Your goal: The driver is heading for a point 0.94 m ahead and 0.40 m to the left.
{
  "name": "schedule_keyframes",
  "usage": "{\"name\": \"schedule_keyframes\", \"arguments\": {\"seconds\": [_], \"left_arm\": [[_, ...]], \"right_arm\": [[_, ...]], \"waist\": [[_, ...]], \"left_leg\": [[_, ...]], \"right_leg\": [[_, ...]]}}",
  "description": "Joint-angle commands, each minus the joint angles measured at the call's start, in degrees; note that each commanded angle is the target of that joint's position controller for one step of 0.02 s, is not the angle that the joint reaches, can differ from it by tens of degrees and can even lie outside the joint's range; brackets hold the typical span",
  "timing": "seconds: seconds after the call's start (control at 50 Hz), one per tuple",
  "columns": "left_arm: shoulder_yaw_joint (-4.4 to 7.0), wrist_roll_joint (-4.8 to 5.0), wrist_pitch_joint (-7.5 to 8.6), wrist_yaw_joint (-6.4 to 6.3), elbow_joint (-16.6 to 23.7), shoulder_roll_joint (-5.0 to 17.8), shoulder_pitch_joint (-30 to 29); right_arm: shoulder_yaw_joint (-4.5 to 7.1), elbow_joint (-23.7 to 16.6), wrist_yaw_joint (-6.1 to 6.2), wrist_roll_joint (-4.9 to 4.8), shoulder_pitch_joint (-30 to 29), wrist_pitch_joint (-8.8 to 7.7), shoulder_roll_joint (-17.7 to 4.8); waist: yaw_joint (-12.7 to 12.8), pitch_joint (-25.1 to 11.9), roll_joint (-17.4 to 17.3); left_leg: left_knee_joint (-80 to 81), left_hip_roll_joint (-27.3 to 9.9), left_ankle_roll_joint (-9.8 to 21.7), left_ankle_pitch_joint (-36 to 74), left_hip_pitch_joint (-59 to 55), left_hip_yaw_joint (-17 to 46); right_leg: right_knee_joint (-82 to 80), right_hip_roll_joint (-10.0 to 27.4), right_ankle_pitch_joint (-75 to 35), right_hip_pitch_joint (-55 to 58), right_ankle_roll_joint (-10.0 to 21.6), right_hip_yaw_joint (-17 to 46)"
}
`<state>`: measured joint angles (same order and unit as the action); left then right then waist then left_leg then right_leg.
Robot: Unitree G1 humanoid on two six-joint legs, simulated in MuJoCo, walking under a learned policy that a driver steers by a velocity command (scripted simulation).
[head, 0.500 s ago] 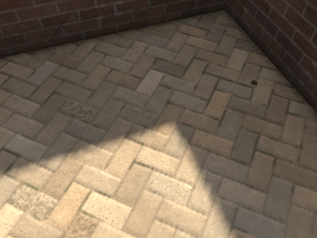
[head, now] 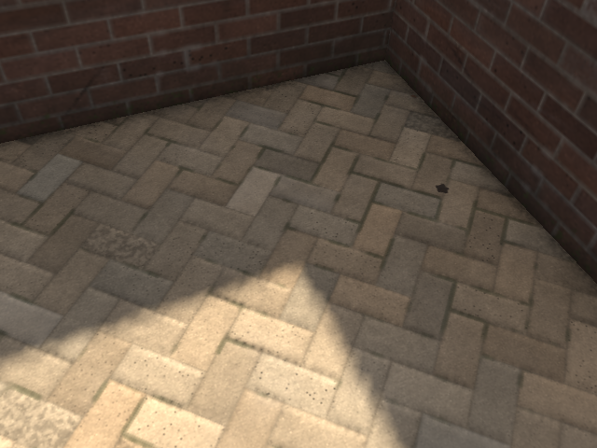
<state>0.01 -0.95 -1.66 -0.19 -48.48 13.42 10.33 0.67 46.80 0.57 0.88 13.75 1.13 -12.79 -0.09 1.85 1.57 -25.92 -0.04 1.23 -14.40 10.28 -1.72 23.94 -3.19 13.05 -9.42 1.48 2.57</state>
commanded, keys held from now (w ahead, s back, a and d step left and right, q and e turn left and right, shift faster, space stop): shift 0.68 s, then w+shift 0.28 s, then w+q+shift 0.04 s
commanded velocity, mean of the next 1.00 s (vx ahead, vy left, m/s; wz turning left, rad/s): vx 0.15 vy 0.00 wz -0.01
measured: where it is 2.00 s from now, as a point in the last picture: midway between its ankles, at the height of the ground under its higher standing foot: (240, 351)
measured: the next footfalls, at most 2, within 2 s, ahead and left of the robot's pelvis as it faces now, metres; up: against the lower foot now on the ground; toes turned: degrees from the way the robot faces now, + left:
right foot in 1.02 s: +0.14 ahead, -0.13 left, +0.00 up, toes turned -3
left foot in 1.50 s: +0.52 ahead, +0.08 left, +0.00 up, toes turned +28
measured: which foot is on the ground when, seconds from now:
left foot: down 0.00-1.00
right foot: down 0.00-0.72, up 0.74-1.00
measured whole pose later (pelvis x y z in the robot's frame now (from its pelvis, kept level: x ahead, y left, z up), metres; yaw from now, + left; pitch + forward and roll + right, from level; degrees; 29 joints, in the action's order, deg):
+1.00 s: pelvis +0.07 -0.01 +0.00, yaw +1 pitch +2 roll +0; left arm 2.1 -1.3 2.3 1.4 -57.7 13.0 9.2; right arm 3.7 62.6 0.6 0.4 23.0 -2.8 -13.5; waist -1.6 -2.4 -1.8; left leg -20.0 0.2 2.6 -17.7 4.4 -0.6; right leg 31.7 2.1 16.7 -19.2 2.2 -4.8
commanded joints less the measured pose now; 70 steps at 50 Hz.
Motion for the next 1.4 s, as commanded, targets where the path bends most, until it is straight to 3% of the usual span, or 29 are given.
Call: {"name": "schedule_keyframes", "arguments": {"seconds": [0.02, 0.08, 0.2, 0.42, 0.68, 0.7, 0.72, 0.74, 0.76, 0.78, 0.8, 0.82, 0.86, 0.9, 0.94, 0.96, 1.0, 1.02, 1.04, 1.06, 1.08, 1.1, 1.12, 1.16, 1.22, 1.28, 1.34, 1.36, 1.4], "left_arm": [[1.79, -0.01, 1.18, -0.38, 0.3, 6.9, 0.3], [1.52, 0.21, 1.42, -0.9, -2.6, 5.9, 0.9], [1.43, 0.25, 1.36, -1.34, -7.6, 5.8, 2.3], [0.8, 0.33, 1.28, -1.99, -14.2, 4.8, 4.3], [0.07, 0.44, 1.25, -2.45, -18.1, 2.4, 5.7], [0.08, 0.29, 1.17, -2.45, -18.3, 2.1, 6.7], [0.61, -0.11, 0.93, -2.2, -17.5, 3.1, 6.3], [0.96, -1.11, 0.74, -1.55, -15.7, 3.7, 3.2], [0.83, -1.77, 0.89, -0.7, -12.8, 2.7, -1.3], [0.84, -1.81, 1.43, -0.12, -9.8, 2.5, -6.6], [1.06, -1.52, 2.26, 0.43, -8.9, 2.3, -7.3], [1.34, -1.42, 3.18, 1.04, -9.4, 2.2, -4.6], [2.0, -0.92, 4.41, 1.94, -9.7, 2.7, -1.9], [2.23, -0.55, 4.39, 2.22, -8.4, 2.1, -2.9], [2.3, -0.3, 3.95, 2.04, -7.3, 1.7, -2.7], [2.45, -0.16, 3.91, 1.79, -7.3, 1.9, -1.4], [3.13, -0.09, 4.75, 0.99, -9.2, 2.3, 6.8], [4.34, -0.33, 5.9, 0.21, -11.9, 5.3, 16.8], [5.58, -1.77, 6.91, -0.5, -12.4, 11.9, 24.4], [5.18, -2.03, 6.53, -0.81, -11.0, 11.3, 18.5], [4.67, -1.34, 6.64, -0.69, -8.7, 8.8, 11.9], [4.19, -0.73, 7.27, -0.25, -7.5, 6.9, 8.3], [3.94, -0.46, 7.74, -0.15, -7.1, 6.2, 7.2], [3.47, -0.34, 8.52, -0.63, -7.8, 4.4, 8.7], [3.36, -0.62, 9.17, -0.31, -9.3, 3.5, 13.3], [2.99, -1.03, 9.64, -0.21, -9.7, 2.3, 15.8], [2.7, -0.84, 9.55, -1.12, -10.5, 2.1, 18.1], [2.7, -0.78, 9.39, -1.48, -10.5, 2.7, 17.9], [3.06, -0.68, 8.93, -2.37, -9.8, 5.7, 17.1]], "right_arm": [[1.75, -1.5, 0.55, -0.4, -0.2, -1.23, -7.6], [1.62, -0.1, 0.7, -0.3, -0.2, -1.24, -7.0], [1.46, 3.5, 0.91, -0.24, -0.8, -1.43, -6.8], [0.59, 9.8, 1.22, -0.31, 0.6, -1.72, -5.3], [-0.24, 14.6, 1.65, -0.28, 3.6, -1.89, -3.2], [0.21, 15.1, 1.54, -0.21, 5.1, -1.69, -4.2], [1.42, 15.3, 1.38, -0.21, 6.6, -1.12, -7.1], [2.46, 16.0, 1.12, -0.04, 10.3, -0.59, -9.3], [3.17, 16.8, 1.02, -0.02, 12.8, -0.31, -10.2], [2.88, 16.7, 0.87, 0.3, 12.9, -0.79, -7.8], [2.8, 16.0, 0.74, 0.56, 11.1, -1.64, -6.7], [3.05, 15.1, 0.65, 0.59, 9.0, -2.57, -6.9], [3.44, 13.6, 0.65, 0.03, 6.3, -4.15, -7.4], [3.61, 12.9, 0.66, -0.35, 4.8, -4.91, -7.3], [4.01, 12.5, 0.47, -0.43, 4.3, -5.07, -8.2], [4.23, 12.3, 0.26, -0.43, 4.2, -5.07, -8.3], [4.36, 11.1, -0.28, -0.76, 2.2, -4.89, -7.7], [3.82, 9.4, -0.65, -0.06, -0.5, -5.28, -5.7], [2.09, 5.1, -1.07, -0.27, -4.2, -6.02, 1.2], [2.4, 3.8, -1.36, -0.06, -3.5, -5.85, -0.6], [2.84, 3.5, -2.05, 0.25, -4.5, -5.7, -2.8], [3.13, 4.1, -2.84, 0.22, -3.2, -5.68, -3.5], [3.32, 4.8, -3.28, 0.49, -1.3, -5.34, -3.3], [3.5, 4.5, -4.12, 0.94, -2.1, -3.93, -2.8], [3.29, 2.5, -4.38, 0.11, -7.4, -2.52, -1.3], [2.97, -0.1, -4.79, -0.17, -14.0, -2.06, -1.3], [2.3, -3.2, -5.38, 0.34, -19.9, -2.09, -1.5], [1.98, -4.0, -5.46, 0.32, -20.7, -2.18, -1.3], [1.8, -4.7, -5.1, -0.03, -19.4, -2.16, -2.3]], "waist": [[-0.2, -0.9, -6.1], [-0.6, -0.6, -3.1], [-0.4, -0.1, -1.8], [0.1, 0.4, -2.1], [0.0, 1.2, -1.9], [-0.4, -1.2, -3.0], [-1.3, -0.6, -6.0], [-3.4, 2.6, -9.1], [-4.7, 7.3, -12.5], [-5.5, 11.3, -10.7], [-3.6, 10.2, -6.7], [-1.7, 6.8, -4.8], [0.1, 2.4, -5.2], [0.8, 2.3, -8.2], [1.1, 3.6, -10.3], [1.6, 4.3, -9.4], [5.4, 4.2, -3.4], [9.9, 0.6, 4.0], [11.8, -3.7, 19.7], [6.9, -1.8, 14.1], [3.9, 1.4, 6.9], [2.0, 1.3, 3.0], [0.5, 0.2, 2.7], [0.1, 1.1, 2.3], [1.1, 4.0, 0.5], [2.0, 6.9, 1.4], [2.2, 9.7, 1.1], [1.6, 9.7, 1.3], [-0.6, 6.5, 3.2]], "left_leg": [[7.5, -6.2, 1.3, 6.2, -0.6, 7.4], [7.4, -6.3, 1.9, 5.8, -1.9, 7.3], [8.2, -6.1, 2.3, 5.6, -1.9, 7.4], [8.9, -5.6, 2.4, 7.0, -1.6, 7.2], [8.6, -5.2, 2.5, 8.9, -1.7, 7.1], [9.7, -4.3, 3.2, -3.9, -3.0, 7.6], [10.9, -4.7, 5.3, -22.3, -3.2, 10.6], [15.5, -9.4, 8.6, -37.5, -3.3, 18.3], [21.0, -16.3, 12.4, -44.9, -2.3, 26.6], [24.0, -20.1, 14.6, -39.7, -0.6, 31.1], [23.9, -19.9, 14.2, -32.9, -1.9, 29.9], [22.8, -18.5, 13.0, -27.4, -4.0, 26.8], [22.1, -14.6, 10.8, -20.0, -4.0, 19.3], [21.9, -11.9, 9.6, -18.2, 0.6, 14.2], [20.8, -11.8, 10.0, -19.5, 5.9, 12.0], [19.3, -12.2, 10.5, -20.4, 8.6, 11.7], [10.5, -9.9, 10.5, -21.5, 19.9, 11.2], [-4.3, -5.4, 9.1, -17.0, 28.2, 8.0], [-29.1, 2.3, 6.2, -14.9, 37.2, 0.3], [-40.3, 1.5, 7.2, -9.9, 43.6, 4.7], [-44.5, -2.6, 7.3, -3.2, 44.8, 6.9], [-44.3, -4.4, 6.4, 1.9, 42.2, 7.7], [-44.1, -5.4, 5.4, 3.6, 39.1, 7.1], [-46.9, -6.1, 3.9, 7.1, 39.0, 4.9], [-46.8, -5.7, 3.7, 12.1, 41.8, 2.8], [-40.8, -4.7, 4.5, 15.9, 41.6, -1.1], [-30.1, -4.2, 5.7, 14.4, 41.1, -5.9], [-25.8, -3.3, 6.6, 13.6, 38.2, -7.9], [-19.4, 1.1, 9.3, 11.7, 27.4, -12.4]], "right_leg": [[-3.5, 5.3, -7.3, 0.2, 1.0, 5.2], [-4.8, 5.3, -6.7, -0.9, 0.3, 5.3], [-5.7, 5.8, -7.6, -0.2, 0.0, 5.3], [-5.9, 6.6, -8.6, 1.1, 0.0, 4.9], [-5.4, 7.0, -8.9, 0.8, -0.3, 4.1], [-3.5, 5.0, 0.0, 0.5, 0.2, 2.3], [2.3, 1.8, 13.4, -4.0, 1.2, -0.7], [9.2, 0.1, 20.1, -12.3, 1.5, -2.8], [17.4, 1.4, 18.1, -19.8, 1.5, -5.9], [25.1, 4.6, 14.6, -25.7, 1.4, -3.9], [28.0, 6.2, 10.9, -28.1, 1.2, -2.3], [28.4, 7.0, 8.2, -27.7, 0.9, -1.9], [24.8, 6.6, 5.2, -22.9, 0.5, -3.6], [18.2, 5.5, 4.1, -16.6, 0.3, -5.3], [11.1, 4.8, 5.5, -9.8, 0.6, -7.4], [8.3, 4.4, 4.9, -6.0, 0.8, -9.0], [2.6, 2.5, 2.1, 9.2, 0.9, -10.6], [-1.1, 6.7, 7.7, 21.6, 1.5, -3.5], [-13.4, 24.0, 31.5, 26.5, 3.4, 21.5], [-18.3, 29.1, 43.1, 19.9, 6.3, 35.3], [-17.3, 28.2, 39.3, 15.1, 5.9, 30.5], [-16.8, 24.8, 31.1, 12.0, 4.3, 22.1], [-17.6, 22.6, 25.1, 10.0, 3.0, 15.5], [-18.5, 19.8, 15.2, 8.8, 1.2, 5.7], [-18.9, 17.6, 3.5, 8.3, -1.0, -4.5], [-20.4, 15.6, -5.7, 7.9, -1.6, -11.8], [-20.8, 15.2, -19.4, 12.3, -1.5, -16.9], [-20.0, 15.1, -27.5, 13.3, -1.9, -18.9], [-13.9, 15.9, -58.3, 15.1, -2.6, -21.8]]}}
Keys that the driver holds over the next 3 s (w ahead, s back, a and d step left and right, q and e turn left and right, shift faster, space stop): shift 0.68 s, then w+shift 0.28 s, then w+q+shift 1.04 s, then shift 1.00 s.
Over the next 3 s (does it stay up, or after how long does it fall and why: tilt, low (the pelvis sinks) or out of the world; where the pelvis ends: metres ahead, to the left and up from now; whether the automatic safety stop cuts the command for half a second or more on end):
stays up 1.02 0.47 0.00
